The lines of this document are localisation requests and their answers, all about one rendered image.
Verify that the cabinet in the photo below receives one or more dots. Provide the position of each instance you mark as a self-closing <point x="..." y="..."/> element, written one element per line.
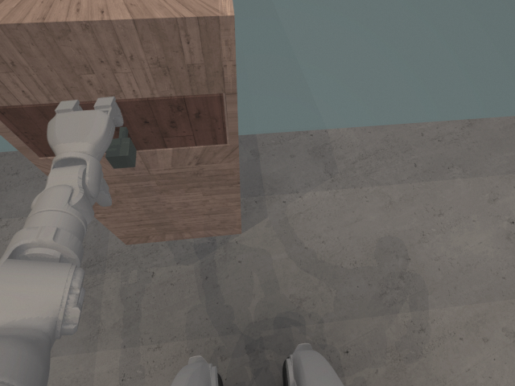
<point x="65" y="50"/>

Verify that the left robot shin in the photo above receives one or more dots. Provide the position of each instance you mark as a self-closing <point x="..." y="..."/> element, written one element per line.
<point x="196" y="359"/>

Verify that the robot left upper arm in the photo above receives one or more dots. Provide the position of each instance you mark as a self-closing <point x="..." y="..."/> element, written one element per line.
<point x="39" y="302"/>

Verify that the drawer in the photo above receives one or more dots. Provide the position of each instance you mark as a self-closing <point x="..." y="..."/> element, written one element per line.
<point x="153" y="122"/>

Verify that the left robot thigh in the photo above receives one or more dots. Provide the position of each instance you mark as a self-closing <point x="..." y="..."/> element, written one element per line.
<point x="196" y="374"/>

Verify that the robot left forearm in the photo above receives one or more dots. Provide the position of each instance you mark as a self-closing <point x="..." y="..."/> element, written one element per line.
<point x="56" y="226"/>

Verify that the handle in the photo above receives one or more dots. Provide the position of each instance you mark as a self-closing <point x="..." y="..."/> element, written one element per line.
<point x="121" y="152"/>

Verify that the robot left hand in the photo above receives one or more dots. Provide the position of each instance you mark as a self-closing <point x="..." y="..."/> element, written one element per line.
<point x="90" y="132"/>

